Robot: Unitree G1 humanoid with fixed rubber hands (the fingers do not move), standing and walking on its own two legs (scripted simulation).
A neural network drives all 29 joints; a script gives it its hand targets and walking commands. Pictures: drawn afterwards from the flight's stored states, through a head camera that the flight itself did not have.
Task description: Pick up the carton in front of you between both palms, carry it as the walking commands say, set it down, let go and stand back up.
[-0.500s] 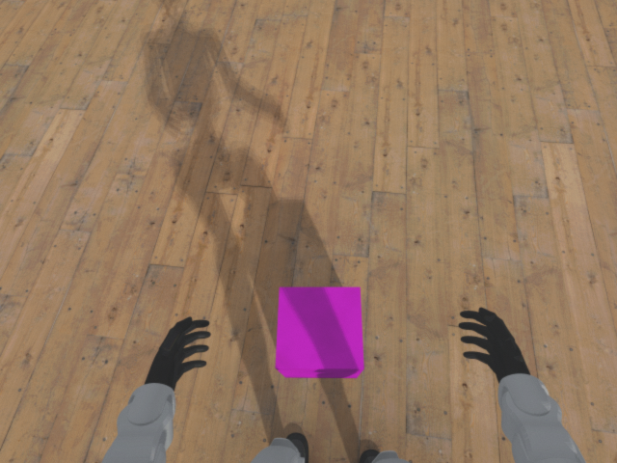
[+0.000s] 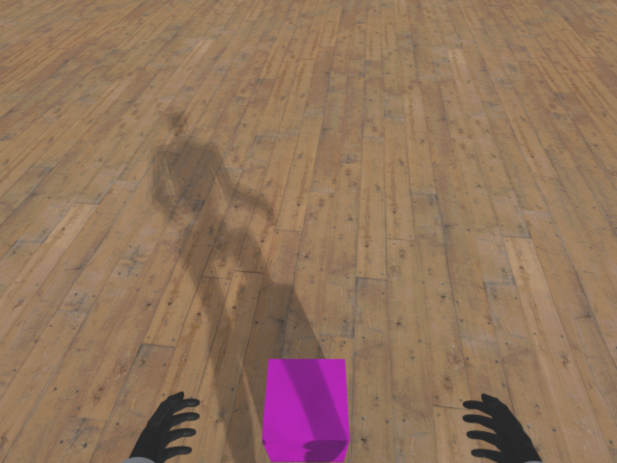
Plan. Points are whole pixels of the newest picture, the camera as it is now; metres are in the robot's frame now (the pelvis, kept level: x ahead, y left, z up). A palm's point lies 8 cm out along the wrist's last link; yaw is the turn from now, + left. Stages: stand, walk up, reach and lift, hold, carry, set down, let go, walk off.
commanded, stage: let go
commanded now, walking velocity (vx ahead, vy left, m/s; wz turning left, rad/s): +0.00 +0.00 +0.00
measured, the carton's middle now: (306, 411) +0.39 +0.04 -0.65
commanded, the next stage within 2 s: stand in 0.16 s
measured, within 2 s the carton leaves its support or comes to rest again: neither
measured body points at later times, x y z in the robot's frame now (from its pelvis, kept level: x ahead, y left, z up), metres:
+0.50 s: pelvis +0.04 +0.01 -0.01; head +0.04 +0.02 +0.44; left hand +0.15 +0.27 -0.12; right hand +0.13 -0.26 -0.12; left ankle +0.00 +0.12 -0.74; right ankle -0.03 -0.10 -0.74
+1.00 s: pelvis +0.05 +0.01 -0.01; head +0.04 +0.02 +0.44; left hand +0.07 +0.27 -0.15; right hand +0.07 -0.25 -0.15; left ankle +0.00 +0.12 -0.74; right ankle -0.03 -0.10 -0.74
